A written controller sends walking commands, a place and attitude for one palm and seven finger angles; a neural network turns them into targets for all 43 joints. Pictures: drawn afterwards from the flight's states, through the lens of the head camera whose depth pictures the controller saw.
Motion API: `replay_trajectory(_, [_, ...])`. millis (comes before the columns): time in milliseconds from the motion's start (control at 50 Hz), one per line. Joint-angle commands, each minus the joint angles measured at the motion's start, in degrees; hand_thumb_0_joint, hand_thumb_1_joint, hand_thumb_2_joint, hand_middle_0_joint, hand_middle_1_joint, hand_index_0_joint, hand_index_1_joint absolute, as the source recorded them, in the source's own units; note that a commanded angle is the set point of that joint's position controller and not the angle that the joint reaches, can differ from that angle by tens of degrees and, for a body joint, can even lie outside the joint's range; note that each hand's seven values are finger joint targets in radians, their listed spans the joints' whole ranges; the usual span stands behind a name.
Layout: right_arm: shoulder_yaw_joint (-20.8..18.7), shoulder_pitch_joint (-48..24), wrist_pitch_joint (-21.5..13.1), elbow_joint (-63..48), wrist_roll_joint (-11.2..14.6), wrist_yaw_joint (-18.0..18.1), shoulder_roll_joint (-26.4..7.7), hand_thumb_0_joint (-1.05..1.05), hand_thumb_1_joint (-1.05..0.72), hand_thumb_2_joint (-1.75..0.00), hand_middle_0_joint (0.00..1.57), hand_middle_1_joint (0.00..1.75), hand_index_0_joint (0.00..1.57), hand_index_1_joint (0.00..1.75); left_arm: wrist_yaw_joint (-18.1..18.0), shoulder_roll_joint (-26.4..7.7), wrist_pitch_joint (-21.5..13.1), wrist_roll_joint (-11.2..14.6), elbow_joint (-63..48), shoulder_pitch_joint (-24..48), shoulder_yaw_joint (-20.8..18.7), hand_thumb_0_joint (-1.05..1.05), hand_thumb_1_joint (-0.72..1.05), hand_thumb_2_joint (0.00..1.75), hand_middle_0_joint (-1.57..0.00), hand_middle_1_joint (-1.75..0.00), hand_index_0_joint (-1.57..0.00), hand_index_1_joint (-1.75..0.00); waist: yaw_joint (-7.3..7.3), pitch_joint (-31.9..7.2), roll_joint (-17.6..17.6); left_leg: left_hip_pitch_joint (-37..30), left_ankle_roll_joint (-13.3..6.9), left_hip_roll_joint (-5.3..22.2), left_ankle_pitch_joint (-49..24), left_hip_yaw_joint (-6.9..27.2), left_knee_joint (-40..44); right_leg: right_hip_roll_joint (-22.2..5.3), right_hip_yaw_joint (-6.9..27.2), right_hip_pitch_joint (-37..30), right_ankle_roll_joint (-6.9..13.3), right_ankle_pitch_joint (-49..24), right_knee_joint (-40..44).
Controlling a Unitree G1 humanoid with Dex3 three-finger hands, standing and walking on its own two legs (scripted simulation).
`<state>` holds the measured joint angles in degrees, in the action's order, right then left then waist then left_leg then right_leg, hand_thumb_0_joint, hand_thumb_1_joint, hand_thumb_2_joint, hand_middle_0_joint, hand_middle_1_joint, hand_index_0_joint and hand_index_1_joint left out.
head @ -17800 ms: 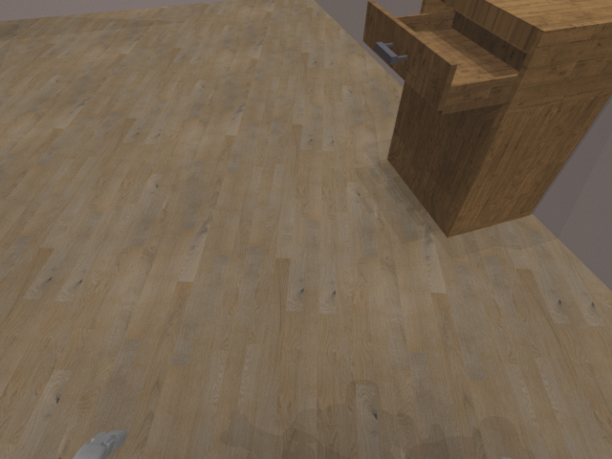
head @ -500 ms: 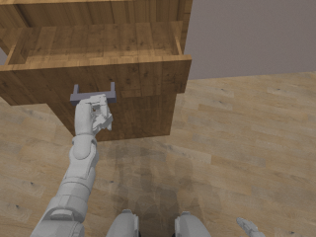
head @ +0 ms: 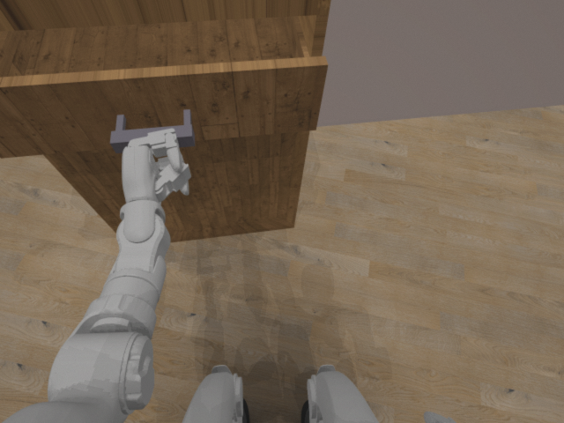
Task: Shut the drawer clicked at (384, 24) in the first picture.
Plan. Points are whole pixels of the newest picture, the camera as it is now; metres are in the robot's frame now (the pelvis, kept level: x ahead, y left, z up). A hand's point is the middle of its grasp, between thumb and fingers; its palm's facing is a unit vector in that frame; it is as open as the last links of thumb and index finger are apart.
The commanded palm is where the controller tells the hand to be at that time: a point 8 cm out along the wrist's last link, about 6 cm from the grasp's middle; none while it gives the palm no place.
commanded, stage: push the drawer shut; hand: left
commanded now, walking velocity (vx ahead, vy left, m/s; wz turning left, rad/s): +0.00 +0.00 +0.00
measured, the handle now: (154, 128) +0.54 +0.17 +0.05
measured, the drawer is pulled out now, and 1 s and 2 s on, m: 0.11 0.00 0.00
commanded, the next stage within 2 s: pull the fist back off the drawer in 1.24 s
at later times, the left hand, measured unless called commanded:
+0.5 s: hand (186, 132) +0.53 +0.12 +0.04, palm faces +0.11 -0.99 -0.04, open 3.4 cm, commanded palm +0.51 +0.17 +0.05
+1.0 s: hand (184, 109) +0.58 +0.13 +0.04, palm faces +0.09 -1.00 -0.03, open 3.2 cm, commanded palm +0.57 +0.16 +0.05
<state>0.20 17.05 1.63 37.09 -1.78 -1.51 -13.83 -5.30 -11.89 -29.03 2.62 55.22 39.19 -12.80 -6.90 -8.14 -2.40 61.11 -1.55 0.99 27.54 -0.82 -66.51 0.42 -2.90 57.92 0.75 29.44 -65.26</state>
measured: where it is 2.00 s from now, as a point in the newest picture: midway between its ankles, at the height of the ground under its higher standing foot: outside the picture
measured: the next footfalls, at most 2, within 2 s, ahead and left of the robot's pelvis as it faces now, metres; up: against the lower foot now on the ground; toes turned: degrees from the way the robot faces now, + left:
none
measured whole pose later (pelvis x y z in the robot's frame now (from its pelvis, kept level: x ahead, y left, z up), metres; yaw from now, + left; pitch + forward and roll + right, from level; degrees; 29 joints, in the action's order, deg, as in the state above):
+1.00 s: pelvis +0.01 +0.00 -0.01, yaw -2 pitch +30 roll -4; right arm 2.3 23.1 5.5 36.8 -4.2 -3.2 -14.3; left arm -1.1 -27.3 -25.8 -3.1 73.9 62.8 -23.6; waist -13.8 -7.6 -3.6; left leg 71.0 -1.3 2.7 29.1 1.1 -70.4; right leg 2.3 -4.5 66.5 1.1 29.7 -66.5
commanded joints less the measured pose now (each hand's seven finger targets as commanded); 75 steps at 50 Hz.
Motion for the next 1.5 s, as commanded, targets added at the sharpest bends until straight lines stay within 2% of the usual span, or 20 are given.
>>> replay_trajectory(0, [-3.00, 7.48, -1.21, -3.64, -0.69, 0.71, -9.17, 0.00, -0.90, -0.90, 0.20, 0.30, 0.20, 0.30, -0.33, -11.65, -5.26, -0.84, -10.51, 30.89, -2.84, 0.00, 0.90, 0.90, -1.40, -1.60, -1.40, -1.60, -2.89, -26.84, -2.29, -21.47, 0.37, -0.70, -14.83, 3.59, 6.98, 1.51, 1.25, -6.83, 0.31, -14.64, 8.16])
replay_trajectory(80, [-3.11, 8.64, -0.68, -3.45, -1.06, 0.25, -9.14, 0.00, -0.90, -0.90, 0.20, 0.30, 0.20, 0.30, 0.05, -11.50, -5.72, -0.83, -8.67, 32.62, -3.01, 0.00, 0.90, 0.90, -1.40, -1.60, -1.40, -1.60, -3.56, -29.11, -1.83, -22.22, 0.25, -0.49, -17.06, 3.76, 6.16, 1.69, 1.31, -6.90, 0.18, -16.41, 7.78])
replay_trajectory(160, [-2.84, 9.44, 0.12, -3.47, -1.01, 0.19, -9.21, 0.00, -0.90, -0.90, 0.20, 0.30, 0.20, 0.30, 0.71, -14.53, -5.23, -1.29, -5.46, 34.44, -4.77, 0.00, 0.90, 0.90, -1.40, -1.60, -1.40, -1.60, -3.92, -27.20, 0.04, -17.51, -0.21, -0.83, -14.75, 2.88, 5.88, 1.73, 2.18, -9.60, -0.03, -16.55, 8.58])
replay_trajectory(200, [-2.70, 9.86, 0.27, -3.39, -1.12, 0.14, -9.35, 0.00, -0.90, -0.90, 0.20, 0.30, 0.20, 0.30, 0.87, -16.03, -5.32, -1.49, -5.17, 35.85, -5.69, 0.00, 0.90, 0.90, -1.40, -1.60, -1.40, -1.60, -3.95, -27.46, -2.71, -18.01, -0.13, -0.83, -15.07, 2.93, 5.85, 1.80, 2.17, -8.73, 0.12, -16.48, 8.38])
replay_trajectory(220, [-2.73, 10.24, 0.46, -3.20, -1.14, 0.18, -9.55, 0.00, -0.90, -0.90, 0.20, 0.30, 0.20, 0.30, 0.89, -17.74, -5.26, -1.60, -4.49, 36.51, -6.97, 0.00, 0.90, 0.90, -1.40, -1.60, -1.40, -1.60, -4.19, -27.54, -1.38, -17.38, -0.28, -0.73, -15.25, 2.90, 5.44, 1.83, 2.30, -9.03, 0.04, -16.87, 8.39])
replay_trajectory(300, [-2.65, 11.32, 0.73, -2.77, -1.38, 0.04, -9.73, 0.00, -0.90, -0.90, 0.20, 0.30, 0.20, 0.30, 1.45, -17.42, -5.35, -1.83, -3.50, 39.96, -6.13, 0.00, 0.90, 0.90, -1.40, -1.60, -1.40, -1.60, -5.31, -28.25, -4.03, -19.24, -0.20, -0.49, -16.43, 3.47, 5.01, 2.01, 2.06, -6.34, 0.13, -16.65, 8.16])
replay_trajectory(460, [-2.45, 13.69, 1.66, -2.11, -1.74, -0.15, -10.36, 0.00, -0.90, -0.90, 0.20, 0.30, 0.20, 0.30, 1.79, -20.49, -3.82, -2.87, 0.54, 45.45, -7.11, 0.00, 0.90, 0.90, -1.40, -1.60, -1.40, -1.60, -7.39, -28.73, -3.88, -17.71, -0.54, -0.22, -16.91, 3.97, 3.89, 2.26, 1.95, -5.16, -0.01, -16.79, 7.99])
replay_trajectory(480, [-2.32, 14.11, 1.61, -2.09, -1.91, -0.25, -10.35, 0.00, -0.90, -0.90, 0.20, 0.30, 0.20, 0.30, 1.91, -20.69, -3.92, -3.06, 0.27, 46.68, -6.95, 0.00, 0.90, 0.90, -1.40, -1.60, -1.40, -1.60, -7.29, -29.18, -6.14, -18.74, -0.47, -0.23, -17.72, 4.20, 3.78, 2.34, 1.80, -4.20, 0.15, -16.90, 7.57])
replay_trajectory(540, [-2.33, 14.96, 2.05, -2.11, -2.15, -0.44, -10.59, 0.00, -0.90, -0.90, 0.20, 0.30, 0.20, 0.30, 2.11, -22.53, -3.52, -3.25, 0.65, 46.70, -8.41, 0.00, 0.90, 0.90, -1.40, -1.60, -1.40, -1.60, -7.09, -31.90, -5.78, -19.70, -0.39, -0.06, -20.08, 4.41, 3.23, 2.55, 1.64, -5.15, 0.18, -18.58, 7.20])
replay_trajectory(680, [-2.02, 16.46, 2.75, -1.92, -2.44, -0.85, -10.79, 0.00, -0.90, -0.90, 0.20, 0.30, 0.20, 0.30, 2.44, -24.06, -2.42, -3.74, 2.13, 50.05, -8.87, 0.00, 0.90, 0.90, -1.40, -1.60, -1.40, -1.60, -8.29, -31.64, -7.74, -19.49, -0.57, 0.19, -21.85, 4.62, 2.37, 2.86, 1.53, -3.85, 0.21, -19.95, 6.92])
replay_trajectory(720, [-1.90, 17.00, 3.02, -1.75, -2.44, -0.84, -11.01, 0.00, -0.90, -0.90, 0.20, 0.30, 0.20, 0.30, 2.47, -27.15, -2.16, -4.03, 2.70, 50.04, -10.92, 0.00, 0.90, 0.90, -1.40, -1.60, -1.40, -1.60, -7.86, -32.34, -7.67, -18.92, -0.53, 0.24, -22.20, 4.47, 2.18, 2.94, 1.65, -4.90, 0.22, -20.34, 7.03])
replay_trajectory(780, [-1.89, 17.58, 3.13, -1.75, -2.53, -1.02, -10.85, 0.00, -0.90, -0.90, 0.20, 0.30, 0.20, 0.30, 2.70, -25.83, -1.81, -4.23, 2.88, 51.55, -9.75, 0.00, 0.90, 0.90, -1.40, -1.60, -1.40, -1.60, -8.86, -32.00, -8.40, -19.79, -0.57, 0.38, -23.49, 4.83, 1.95, 3.03, 1.38, -3.65, 0.21, -21.37, 6.75])
replay_trajectory(860, [-1.50, 18.30, 3.41, -1.43, -2.62, -0.92, -11.28, 0.00, -0.90, -0.90, 0.20, 0.30, 0.20, 0.30, 2.67, -29.39, -0.79, -4.86, 5.12, 53.72, -11.42, 0.00, 0.90, 0.90, -1.40, -1.60, -1.40, -1.60, -9.65, -30.58, -7.65, -17.15, -0.81, 0.53, -21.74, 4.71, 1.43, 3.20, 1.51, -3.48, 0.07, -19.80, 7.18])
replay_trajectory(940, [-1.44, 19.26, 3.46, -1.19, -2.81, -0.97, -11.40, 0.00, -0.90, -0.90, 0.20, 0.30, 0.20, 0.30, 3.07, -30.38, -0.51, -5.29, 4.53, 56.42, -11.62, 0.00, 0.90, 0.90, -1.40, -1.60, -1.40, -1.60, -10.08, -33.00, -10.43, -19.19, -0.63, 0.66, -24.60, 5.14, 0.65, 3.28, 1.30, -2.34, 0.21, -21.50, 6.49])
replay_trajectory(1000, [-1.23, 19.89, 3.37, -0.60, -2.91, -0.83, -11.51, 0.00, -0.90, -0.90, 0.20, 0.30, 0.20, 0.30, 2.91, -30.23, -0.05, -5.26, 5.18, 60.90, -10.86, 0.00, 0.90, 0.90, -1.40, -1.60, -1.40, -1.60, -11.99, -31.31, -9.29, -18.09, -0.85, 0.85, -22.76, 5.69, 0.26, 3.45, 1.01, -0.43, -0.04, -19.46, 6.71])
replay_trajectory(1060, [-0.93, 19.92, 3.09, -0.54, -2.94, -0.64, -11.71, 0.00, -0.90, -0.90, 0.20, 0.30, 0.20, 0.30, 2.49, -33.02, 0.03, -5.94, 5.10, 63.38, -11.78, 0.00, 0.90, 0.90, -1.40, -1.60, -1.40, -1.60, -12.10, -31.77, -10.91, -17.32, -0.86, 0.85, -20.45, 5.95, 0.20, 3.54, 1.01, 0.37, 0.18, -16.66, 6.75])
replay_trajectory(1280, [0.27, 19.42, 0.71, -0.14, -2.89, 0.06, -12.80, 0.00, -0.90, -0.90, 0.20, 0.30, 0.20, 0.30, 1.50, -33.72, 1.44, -6.91, 8.68, 71.16, -8.47, 0.00, 0.90, 0.90, -1.40, -1.60, -1.40, -1.60, -15.80, -28.88, -14.14, -15.41, -1.00, 1.19, -8.81, 8.21, 1.29, 3.51, 0.25, 9.04, 0.43, -6.66, 6.70])
replay_trajectory(1340, [0.81, 19.28, -0.03, -0.39, -2.85, 0.50, -13.14, 0.00, -0.90, -0.90, 0.20, 0.30, 0.20, 0.30, 1.54, -36.00, 2.19, -7.26, 8.63, 72.42, -8.61, 0.00, 0.90, 0.90, -1.40, -1.60, -1.40, -1.60, -15.67, -29.21, -15.04, -13.69, -1.03, 1.21, -5.77, 8.42, 1.60, 3.36, 0.53, 8.84, 0.44, -4.94, 6.62])
replay_trajectory(1400, [0.86, 19.16, -0.51, -0.51, -2.85, 0.33, -13.15, 0.00, -0.90, -0.90, 0.20, 0.30, 0.20, 0.30, 1.69, -33.12, 3.05, -7.23, 9.48, 72.17, -6.80, 0.00, 0.90, 0.90, -1.40, -1.60, -1.40, -1.60, -15.96, -29.30, -16.08, -14.90, -0.83, 1.28, -4.67, 9.28, 1.86, 3.27, -0.11, 11.16, 0.61, -4.60, 6.07])
replay_trajectory(1480, [0.88, 19.66, -0.96, -0.62, -3.01, 0.18, -13.55, 0.00, -0.90, -0.90, 0.20, 0.30, 0.20, 0.30, 1.43, -34.65, 3.86, -7.18, 9.75, 72.26, -8.42, 0.00, 0.90, 0.90, -1.40, -1.60, -1.40, -1.60, -15.50, -29.39, -15.43, -14.47, -0.84, 1.39, -2.66, 10.08, 2.26, 3.23, -0.37, 11.57, 0.72, -3.64, 5.72])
